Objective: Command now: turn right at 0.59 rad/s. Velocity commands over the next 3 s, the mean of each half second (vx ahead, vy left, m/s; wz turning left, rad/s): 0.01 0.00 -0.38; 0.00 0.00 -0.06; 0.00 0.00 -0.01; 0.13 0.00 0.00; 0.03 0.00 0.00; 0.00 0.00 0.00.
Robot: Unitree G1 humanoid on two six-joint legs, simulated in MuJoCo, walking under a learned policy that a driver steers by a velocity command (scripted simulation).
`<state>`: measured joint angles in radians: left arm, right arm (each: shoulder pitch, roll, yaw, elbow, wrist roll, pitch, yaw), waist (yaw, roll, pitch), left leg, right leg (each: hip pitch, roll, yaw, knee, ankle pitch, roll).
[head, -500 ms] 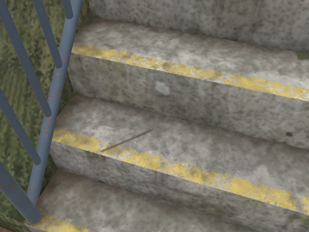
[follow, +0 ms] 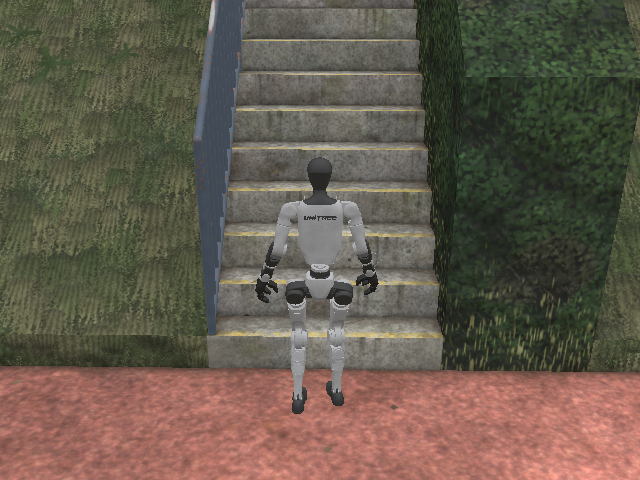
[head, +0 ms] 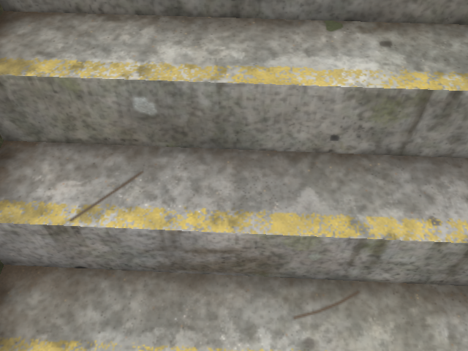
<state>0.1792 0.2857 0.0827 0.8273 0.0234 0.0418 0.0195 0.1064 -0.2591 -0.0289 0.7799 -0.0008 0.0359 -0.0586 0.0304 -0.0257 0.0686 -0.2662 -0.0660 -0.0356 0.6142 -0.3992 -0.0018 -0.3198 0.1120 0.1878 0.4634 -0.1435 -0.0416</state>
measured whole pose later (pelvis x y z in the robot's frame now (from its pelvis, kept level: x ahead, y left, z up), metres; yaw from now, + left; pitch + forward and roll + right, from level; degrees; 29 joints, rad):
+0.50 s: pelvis -0.07 +0.00 +0.00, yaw -10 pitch -1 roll +0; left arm 0.16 0.24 0.02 0.90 0.02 0.02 0.01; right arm 0.23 -0.27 -0.04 0.88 -0.02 0.03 -0.03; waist -0.03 0.04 0.06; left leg -0.27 0.03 0.04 0.57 -0.37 0.01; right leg -0.10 0.06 0.03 0.39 -0.26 -0.05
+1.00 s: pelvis -0.10 +0.02 +0.01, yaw -11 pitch -2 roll +0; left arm 0.19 0.24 0.00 1.11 0.00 -0.01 0.03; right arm 0.25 -0.20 0.00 1.08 -0.01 -0.01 -0.03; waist -0.01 0.00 0.04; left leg -0.15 0.02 0.00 0.37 -0.19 -0.01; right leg -0.12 0.04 0.04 0.35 -0.19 -0.02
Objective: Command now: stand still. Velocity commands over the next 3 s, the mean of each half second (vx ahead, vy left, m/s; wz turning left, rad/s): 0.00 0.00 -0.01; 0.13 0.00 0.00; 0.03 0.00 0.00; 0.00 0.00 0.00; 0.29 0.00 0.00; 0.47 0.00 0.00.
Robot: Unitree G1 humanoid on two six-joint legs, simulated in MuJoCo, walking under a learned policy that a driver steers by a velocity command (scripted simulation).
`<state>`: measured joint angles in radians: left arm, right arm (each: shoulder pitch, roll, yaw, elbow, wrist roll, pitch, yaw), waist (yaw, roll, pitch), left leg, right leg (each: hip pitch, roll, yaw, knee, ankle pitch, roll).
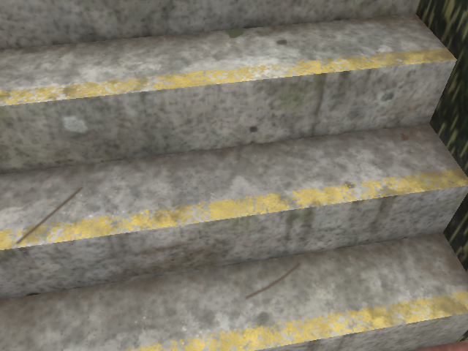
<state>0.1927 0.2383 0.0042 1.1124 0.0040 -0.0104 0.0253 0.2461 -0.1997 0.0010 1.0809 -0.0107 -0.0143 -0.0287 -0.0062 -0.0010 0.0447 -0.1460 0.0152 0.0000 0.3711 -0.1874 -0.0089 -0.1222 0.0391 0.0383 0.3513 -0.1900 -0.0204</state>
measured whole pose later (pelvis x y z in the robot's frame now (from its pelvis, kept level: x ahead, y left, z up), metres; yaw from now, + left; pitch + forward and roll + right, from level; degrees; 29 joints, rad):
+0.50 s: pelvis +0.00 +0.01 +0.00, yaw +0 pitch -1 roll +0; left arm 0.24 0.19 -0.01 1.17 0.01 -0.02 0.03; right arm 0.26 -0.17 0.01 1.13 -0.01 -0.02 -0.03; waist 0.00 -0.01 0.03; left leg -0.17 -0.01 0.00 0.38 -0.19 0.01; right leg -0.15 0.02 0.04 0.37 -0.20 0.00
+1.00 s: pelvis +0.05 +0.01 +0.00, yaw +0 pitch -1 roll +0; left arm 0.23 0.18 0.00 1.11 0.00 -0.05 0.06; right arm 0.23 -0.18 0.00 1.10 0.00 -0.04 -0.06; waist 0.00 0.00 0.04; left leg -0.10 -0.01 -0.02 0.39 -0.27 0.00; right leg -0.08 0.03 0.05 0.38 -0.28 -0.01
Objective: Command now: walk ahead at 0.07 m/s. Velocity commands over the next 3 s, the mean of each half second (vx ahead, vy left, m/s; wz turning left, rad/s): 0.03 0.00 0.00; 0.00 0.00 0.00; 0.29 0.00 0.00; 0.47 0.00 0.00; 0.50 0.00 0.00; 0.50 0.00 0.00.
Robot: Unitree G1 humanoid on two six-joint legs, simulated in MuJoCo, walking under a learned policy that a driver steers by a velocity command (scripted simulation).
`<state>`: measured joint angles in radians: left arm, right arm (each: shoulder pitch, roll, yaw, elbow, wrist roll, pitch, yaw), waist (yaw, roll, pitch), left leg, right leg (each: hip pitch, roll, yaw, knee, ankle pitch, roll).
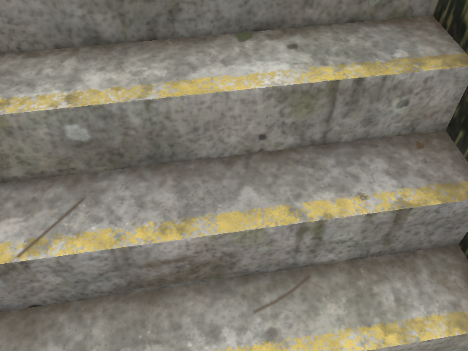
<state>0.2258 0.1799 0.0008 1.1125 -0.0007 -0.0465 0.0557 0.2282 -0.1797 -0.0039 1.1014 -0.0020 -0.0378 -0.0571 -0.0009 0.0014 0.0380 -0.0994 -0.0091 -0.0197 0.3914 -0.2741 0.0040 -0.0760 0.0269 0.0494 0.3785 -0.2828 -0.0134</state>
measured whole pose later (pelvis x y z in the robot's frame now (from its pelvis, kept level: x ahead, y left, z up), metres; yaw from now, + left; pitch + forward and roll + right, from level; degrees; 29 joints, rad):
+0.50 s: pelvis -0.01 +0.00 +0.00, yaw +0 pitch -2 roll +0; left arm 0.20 0.21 0.01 1.13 0.00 -0.02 0.05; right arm 0.22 -0.20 0.00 1.12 -0.01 -0.02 -0.05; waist 0.00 0.00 0.05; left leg -0.08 0.00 -0.02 0.35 -0.24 0.00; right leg -0.06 0.03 0.05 0.34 -0.25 -0.02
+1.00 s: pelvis -0.03 +0.00 +0.00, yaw +0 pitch -2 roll +0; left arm 0.24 0.19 0.00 1.15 0.00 -0.03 0.04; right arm 0.26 -0.18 0.00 1.15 -0.01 -0.02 -0.04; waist 0.00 0.00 0.05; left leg -0.12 0.00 -0.02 0.36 -0.21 0.00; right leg -0.09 0.03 0.04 0.35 -0.23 -0.01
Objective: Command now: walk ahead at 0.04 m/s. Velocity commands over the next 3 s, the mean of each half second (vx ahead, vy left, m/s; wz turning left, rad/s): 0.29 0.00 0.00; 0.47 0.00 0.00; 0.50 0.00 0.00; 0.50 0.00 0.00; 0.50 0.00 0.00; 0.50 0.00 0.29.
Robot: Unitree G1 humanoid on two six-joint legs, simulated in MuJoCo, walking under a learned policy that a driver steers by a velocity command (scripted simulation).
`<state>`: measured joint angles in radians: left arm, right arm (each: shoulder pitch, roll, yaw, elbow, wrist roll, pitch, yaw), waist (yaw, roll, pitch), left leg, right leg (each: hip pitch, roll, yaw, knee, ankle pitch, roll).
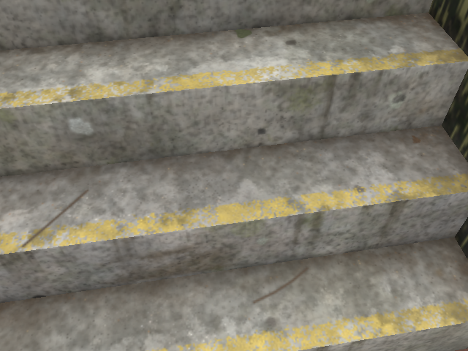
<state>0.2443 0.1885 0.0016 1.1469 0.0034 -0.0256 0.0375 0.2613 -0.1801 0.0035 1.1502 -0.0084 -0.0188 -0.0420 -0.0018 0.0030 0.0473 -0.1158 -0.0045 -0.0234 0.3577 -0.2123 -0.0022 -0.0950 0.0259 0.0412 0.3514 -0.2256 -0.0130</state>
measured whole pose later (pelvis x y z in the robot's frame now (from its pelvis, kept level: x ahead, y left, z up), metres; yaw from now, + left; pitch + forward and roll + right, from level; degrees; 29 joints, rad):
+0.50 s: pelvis +0.07 -0.01 -0.01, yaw +0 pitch -1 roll +0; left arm 0.22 0.19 0.02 1.02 0.02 -0.10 0.02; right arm 0.33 -0.19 -0.03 1.09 -0.01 -0.06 -0.03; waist 0.00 0.03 0.03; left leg -0.14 0.00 -0.02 0.60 -0.39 0.03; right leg -0.11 0.03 -0.03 0.43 -0.31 -0.05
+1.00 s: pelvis +0.19 +0.01 -0.01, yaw +0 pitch +0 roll +0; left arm 0.23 0.17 0.03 0.99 0.05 -0.04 -0.01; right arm 0.41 -0.16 -0.02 1.09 -0.02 -0.07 -0.02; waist -0.01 -0.04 -0.02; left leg -0.20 -0.07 0.09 0.40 -0.20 0.10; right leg -0.66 -0.04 -0.03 1.52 -0.23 -0.04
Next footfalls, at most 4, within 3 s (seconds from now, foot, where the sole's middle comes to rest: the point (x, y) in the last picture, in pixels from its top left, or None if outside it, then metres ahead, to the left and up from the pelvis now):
0.78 left None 0.24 0.08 -0.78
1.44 right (336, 306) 0.55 -0.22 -0.57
2.04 left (281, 186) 0.76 -0.08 -0.36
2.52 right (364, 48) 1.04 -0.30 -0.15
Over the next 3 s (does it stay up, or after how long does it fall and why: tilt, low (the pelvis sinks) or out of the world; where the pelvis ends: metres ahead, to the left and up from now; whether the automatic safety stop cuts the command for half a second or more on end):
stays up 1.10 -0.16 0.66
